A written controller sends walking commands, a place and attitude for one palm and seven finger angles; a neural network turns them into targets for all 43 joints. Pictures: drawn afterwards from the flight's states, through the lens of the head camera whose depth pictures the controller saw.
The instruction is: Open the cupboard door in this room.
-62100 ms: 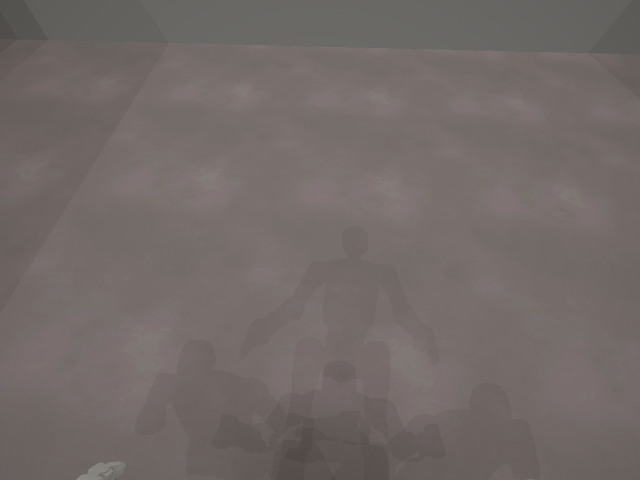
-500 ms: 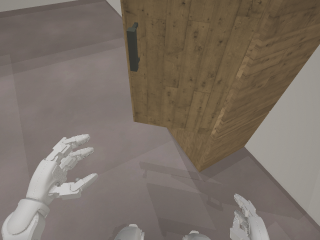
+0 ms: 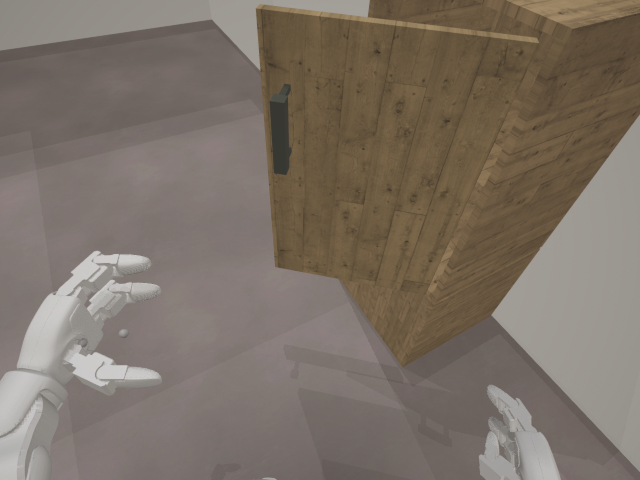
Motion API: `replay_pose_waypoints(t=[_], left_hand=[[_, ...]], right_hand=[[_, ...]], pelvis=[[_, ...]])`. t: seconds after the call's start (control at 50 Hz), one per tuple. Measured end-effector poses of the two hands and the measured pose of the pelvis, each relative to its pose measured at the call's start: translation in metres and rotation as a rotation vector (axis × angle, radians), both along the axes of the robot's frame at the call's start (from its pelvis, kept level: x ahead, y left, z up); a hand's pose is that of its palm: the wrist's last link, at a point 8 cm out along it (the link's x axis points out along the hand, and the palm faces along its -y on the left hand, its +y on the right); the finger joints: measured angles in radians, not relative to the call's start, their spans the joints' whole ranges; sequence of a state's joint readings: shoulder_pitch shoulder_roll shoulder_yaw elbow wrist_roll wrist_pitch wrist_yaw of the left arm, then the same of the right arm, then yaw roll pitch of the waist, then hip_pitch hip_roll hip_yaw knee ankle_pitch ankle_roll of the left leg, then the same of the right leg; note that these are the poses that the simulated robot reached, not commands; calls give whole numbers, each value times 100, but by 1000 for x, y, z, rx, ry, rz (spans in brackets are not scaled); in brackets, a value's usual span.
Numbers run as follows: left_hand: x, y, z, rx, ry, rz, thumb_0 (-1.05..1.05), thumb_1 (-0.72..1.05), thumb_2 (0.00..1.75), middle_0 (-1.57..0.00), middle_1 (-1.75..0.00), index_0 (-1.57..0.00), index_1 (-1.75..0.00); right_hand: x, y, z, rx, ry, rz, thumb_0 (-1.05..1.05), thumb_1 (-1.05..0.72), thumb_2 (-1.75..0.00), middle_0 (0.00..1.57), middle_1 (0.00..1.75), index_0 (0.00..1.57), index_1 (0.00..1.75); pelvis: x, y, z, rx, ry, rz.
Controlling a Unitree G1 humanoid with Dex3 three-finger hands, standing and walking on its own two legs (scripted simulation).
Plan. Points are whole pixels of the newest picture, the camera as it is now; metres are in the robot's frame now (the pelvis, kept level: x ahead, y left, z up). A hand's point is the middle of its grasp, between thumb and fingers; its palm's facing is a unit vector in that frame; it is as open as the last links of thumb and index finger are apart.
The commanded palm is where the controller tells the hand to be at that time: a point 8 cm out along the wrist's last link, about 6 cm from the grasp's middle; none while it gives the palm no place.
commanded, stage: raise the hand with hooked fingers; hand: left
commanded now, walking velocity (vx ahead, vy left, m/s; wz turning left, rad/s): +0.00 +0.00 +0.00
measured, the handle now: (283, 130) +0.61 +0.11 +0.11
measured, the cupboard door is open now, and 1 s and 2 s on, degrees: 49 49 49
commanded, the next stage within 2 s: move the hooked fingers beside the handle in 0.94 s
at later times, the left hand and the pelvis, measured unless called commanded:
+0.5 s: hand (104, 267) +0.30 +0.26 +0.14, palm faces -0.05 -1.00 -0.05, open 13.9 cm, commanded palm +0.27 +0.30 +0.13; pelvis +0.01 -0.02 +0.02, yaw +0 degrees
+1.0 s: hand (118, 273) +0.29 +0.25 +0.13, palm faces -0.05 -1.00 -0.02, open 13.9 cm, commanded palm +0.27 +0.29 +0.13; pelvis +0.01 -0.03 +0.02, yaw +0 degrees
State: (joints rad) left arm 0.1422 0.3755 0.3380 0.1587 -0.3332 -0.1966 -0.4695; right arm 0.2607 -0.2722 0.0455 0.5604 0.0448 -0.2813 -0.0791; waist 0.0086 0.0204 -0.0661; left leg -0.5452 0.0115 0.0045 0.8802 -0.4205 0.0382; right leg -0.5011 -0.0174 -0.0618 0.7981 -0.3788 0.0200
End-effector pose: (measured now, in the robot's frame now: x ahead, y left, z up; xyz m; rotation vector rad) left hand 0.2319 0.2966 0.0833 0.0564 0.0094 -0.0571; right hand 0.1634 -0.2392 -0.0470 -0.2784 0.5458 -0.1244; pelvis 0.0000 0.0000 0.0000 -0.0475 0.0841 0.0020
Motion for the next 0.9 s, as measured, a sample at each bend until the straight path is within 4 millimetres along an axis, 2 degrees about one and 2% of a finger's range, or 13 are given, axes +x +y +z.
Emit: replay_pose_waypoints(t=[0.18,0.52,0.7,0.9], left_hand=[[13,11,20,-11,1,8,-1,-43,33,-29,-116,-30,-115],[47,19,57,-13,-26,3,-1,-50,30,-30,-120,-30,-119],[49,8,49,-26,-1,-10,-1,-50,30,-30,-120,-30,-120],[44,5,48,-30,-12,8,-2,-50,30,-30,-120,-30,-120]], right_hand=[[11,6,3,27,3,24,1,-90,-90,21,30,20,30],[-13,-26,-3,10,98,-50,1,-91,-90,21,30,20,30],[-17,-36,-2,13,99,-65,1,-91,-90,21,30,20,30],[-12,-33,-1,21,86,-57,1,-91,-90,21,30,20,30]], pelvis=[[5,-5,8,4,-21,5],[10,-18,18,19,-36,-1],[10,-22,19,28,-31,-10],[9,-25,20,29,-39,-7]])
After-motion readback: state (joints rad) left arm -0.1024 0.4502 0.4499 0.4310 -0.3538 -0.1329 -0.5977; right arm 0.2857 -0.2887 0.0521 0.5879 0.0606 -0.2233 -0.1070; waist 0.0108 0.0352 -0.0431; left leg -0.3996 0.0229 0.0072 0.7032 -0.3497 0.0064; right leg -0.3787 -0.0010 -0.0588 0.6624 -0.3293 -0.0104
